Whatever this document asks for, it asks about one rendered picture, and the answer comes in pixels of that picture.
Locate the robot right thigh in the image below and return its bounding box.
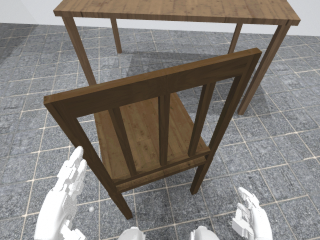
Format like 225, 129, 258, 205
189, 228, 219, 240

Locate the chair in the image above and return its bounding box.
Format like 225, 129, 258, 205
43, 47, 262, 220

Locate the robot left hand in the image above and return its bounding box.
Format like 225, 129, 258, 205
34, 146, 88, 240

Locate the robot left thigh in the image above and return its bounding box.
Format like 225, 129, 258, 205
117, 228, 146, 240

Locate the table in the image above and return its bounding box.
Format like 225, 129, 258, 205
53, 0, 301, 115

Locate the robot right hand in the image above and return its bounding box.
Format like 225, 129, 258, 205
232, 187, 273, 240

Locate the robot thigh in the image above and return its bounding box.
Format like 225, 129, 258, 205
189, 228, 219, 240
117, 228, 146, 240

